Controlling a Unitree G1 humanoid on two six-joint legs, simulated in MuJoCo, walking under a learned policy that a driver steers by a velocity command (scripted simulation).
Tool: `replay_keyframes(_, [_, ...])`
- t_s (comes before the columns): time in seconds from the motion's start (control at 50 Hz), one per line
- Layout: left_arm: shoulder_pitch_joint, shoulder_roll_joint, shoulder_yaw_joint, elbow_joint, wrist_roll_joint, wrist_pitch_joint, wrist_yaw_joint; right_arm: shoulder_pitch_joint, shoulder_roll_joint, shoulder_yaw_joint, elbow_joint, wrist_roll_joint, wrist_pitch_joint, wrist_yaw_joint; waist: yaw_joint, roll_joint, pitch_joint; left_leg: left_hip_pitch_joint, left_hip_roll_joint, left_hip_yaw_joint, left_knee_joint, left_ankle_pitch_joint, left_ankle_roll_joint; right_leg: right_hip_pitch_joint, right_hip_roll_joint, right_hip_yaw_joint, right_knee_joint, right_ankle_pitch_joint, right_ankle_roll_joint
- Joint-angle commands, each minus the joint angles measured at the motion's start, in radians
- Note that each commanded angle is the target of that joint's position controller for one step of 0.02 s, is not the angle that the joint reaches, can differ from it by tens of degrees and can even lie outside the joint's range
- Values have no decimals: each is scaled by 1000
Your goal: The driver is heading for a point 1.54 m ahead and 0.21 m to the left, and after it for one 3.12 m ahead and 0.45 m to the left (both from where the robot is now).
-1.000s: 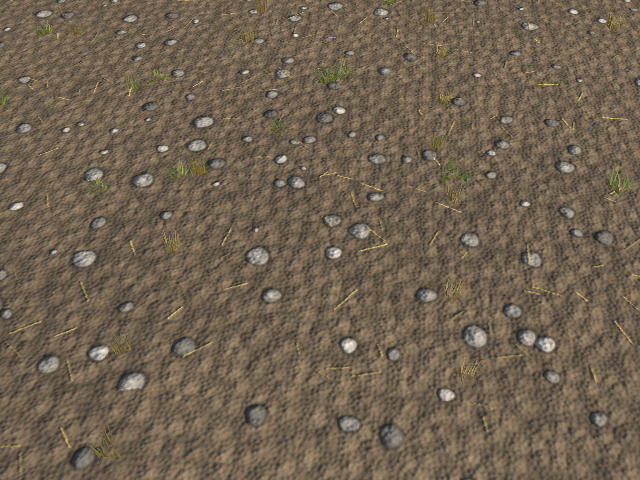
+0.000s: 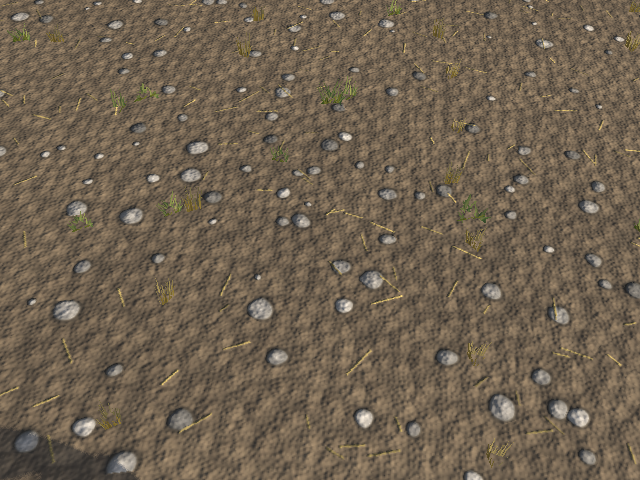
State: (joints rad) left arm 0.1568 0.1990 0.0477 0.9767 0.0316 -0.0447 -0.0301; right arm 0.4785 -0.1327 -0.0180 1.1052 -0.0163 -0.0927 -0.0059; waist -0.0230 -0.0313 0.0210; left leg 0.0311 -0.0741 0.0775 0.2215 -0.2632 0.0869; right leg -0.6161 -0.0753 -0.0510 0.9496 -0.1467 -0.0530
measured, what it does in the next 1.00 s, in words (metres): walks ahead: right foot, then left foot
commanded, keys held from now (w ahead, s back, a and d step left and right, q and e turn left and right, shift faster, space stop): w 1.00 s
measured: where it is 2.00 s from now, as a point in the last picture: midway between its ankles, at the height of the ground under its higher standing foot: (311, 255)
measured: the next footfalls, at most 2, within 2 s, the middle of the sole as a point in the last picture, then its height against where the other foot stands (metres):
right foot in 0.20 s outside the picture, level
left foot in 0.76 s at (279, 428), level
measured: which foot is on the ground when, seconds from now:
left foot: down 0.00-0.22, up 0.24-0.74, down 0.76-1.00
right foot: up 0.00-0.18, down 0.20-0.76, up 0.78-1.00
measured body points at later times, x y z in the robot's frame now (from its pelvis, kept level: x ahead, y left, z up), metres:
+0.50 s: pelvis +0.29 -0.03 +0.00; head +0.31 -0.04 +0.45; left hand +0.23 +0.20 -0.14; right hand +0.40 -0.27 -0.14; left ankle +0.39 +0.13 -0.67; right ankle +0.26 -0.08 -0.74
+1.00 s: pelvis +0.58 +0.02 +0.00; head +0.60 +0.04 +0.45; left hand +0.65 +0.27 -0.14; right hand +0.56 -0.22 -0.14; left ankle +0.57 +0.08 -0.74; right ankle +0.62 -0.13 -0.67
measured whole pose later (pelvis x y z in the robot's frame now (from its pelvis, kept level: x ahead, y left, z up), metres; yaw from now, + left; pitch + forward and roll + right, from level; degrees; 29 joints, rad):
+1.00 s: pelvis +0.58 +0.02 +0.00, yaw +0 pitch -1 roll +0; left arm 0.22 0.21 0.06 0.96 0.04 -0.05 -0.02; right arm 0.37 -0.19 -0.05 1.05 -0.01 -0.09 0.00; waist -0.01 -0.03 0.04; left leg -0.12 -0.08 0.11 0.29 -0.18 0.10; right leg -0.56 -0.10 0.00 1.05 -0.21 -0.06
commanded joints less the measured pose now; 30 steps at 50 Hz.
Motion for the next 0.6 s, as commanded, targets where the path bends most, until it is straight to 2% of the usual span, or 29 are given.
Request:
replay_keyframes(0.02, [-132,7,-7,-88,-9,-4,-5,66,-115,-10,-19,1,-14,-6,-5,105,134,-76,240,-119,-94,508,86,-55,28,-52,-173,80,9])
replay_keyframes(0.08, [-201,12,-11,-119,-15,-5,-3,90,-130,-11,-9,1,-18,-13,-14,119,135,-41,256,-101,-87,603,83,27,58,-80,-313,113,-17])
replay_keyframes(0.12, [-184,32,-3,-125,-15,-10,4,74,-143,-14,-7,-2,-20,-17,11,119,115,13,275,-87,-32,768,79,93,81,-81,-359,89,-52])
replay_keyframes(0.14, [-139,46,4,-115,-14,-14,10,58,-155,-18,-9,-3,-21,-19,36,124,83,42,280,-76,36,905,72,152,104,-86,-368,55,-73])
replay_keyframes(0.16, [-48,66,15,-88,-14,-20,18,45,-168,-22,-10,-7,-19,-22,76,130,31,67,281,-67,148,1019,64,239,130,-85,-374,15,-92])
replay_keyframes(0.18, [98,86,29,-39,-14,-27,25,31,-177,-26,-13,-8,-13,-22,134,121,-44,57,268,-55,319,1030,54,386,151,-85,-423,17,-112])
replay_keyframes(0.2, [247,121,47,6,1,-35,35,24,-175,-25,-20,-2,-9,-18,195,99,-120,-72,236,-38,538,848,43,603,90,-21,-468,7,-138])
replay_keyframes(0.22, [376,220,73,19,26,-37,42,74,-98,-9,-52,19,-7,-7,194,-52,-252,-329,138,10,903,376,19,855,-191,343,-499,-154,-220])
replay_keyframes(0.24, [336,222,77,16,4,-21,28,130,-93,-21,-48,33,-4,4,141,-155,-328,-567,-20,-73,1185,-240,8,939,-344,789,-676,-228,-332])
replay_keyframes(0.26, [201,186,66,-3,-19,-18,21,24,-145,-33,-78,13,1,1,94,-36,-170,-658,66,-137,1197,-148,26,800,-298,668,-715,-325,-291])
replay_keyframes(0.28, [121,118,47,-18,-25,-26,18,-63,-142,-34,-104,4,-3,6,79,17,-54,-661,105,-131,1141,-66,27,648,-265,533,-751,-286,-260])
replay_keyframes(0.3, [92,73,34,-12,-19,-35,18,-84,-119,-34,-106,1,-2,8,43,52,15,-617,139,-128,1069,-28,26,529,-221,431,-784,-179,-223])
replay_keyframes(0.32, [106,40,21,6,-18,-45,24,-80,-106,-35,-107,-14,9,10,12,41,34,-563,160,-131,1013,-16,16,455,-181,351,-795,-83,-194])
replay_keyframes(0.34, [123,26,14,21,-17,-53,28,-51,-80,-31,-97,-23,24,16,-9,26,33,-518,168,-126,977,-13,5,416,-154,290,-803,-23,-177])
replay_keyframes(0.4, [199,68,16,48,-18,-72,33,-104,-81,-35,-123,-25,49,26,-21,5,49,-563,179,-91,897,33,-22,413,-124,201,-825,112,-176])
replay_keyframes(0.44, [236,83,16,53,-19,-72,32,-207,-98,-37,-162,-24,56,31,-5,0,73,-643,194,-69,816,108,-40,439,-110,168,-849,136,-169])
replay_keyframes(0.48, [273,78,10,57,-21,-69,31,-305,-104,-36,-197,-17,56,34,18,-5,88,-688,194,-47,708,181,-54,476,-92,136,-853,206,-156])
replay_keyframes(0.54, [330,75,4,67,-22,-69,32,-419,-89,-26,-234,-6,51,37,52,-20,88,-667,167,-10,536,265,-60,528,-74,91,-838,320,-130])
replay_keyframes(0.6, [387,80,1,86,-18,-68,39,-501,-90,-21,-261,-3,46,36,81,-33,89,-669,139,14,432,281,-45,630,-92,81,-815,395,-129])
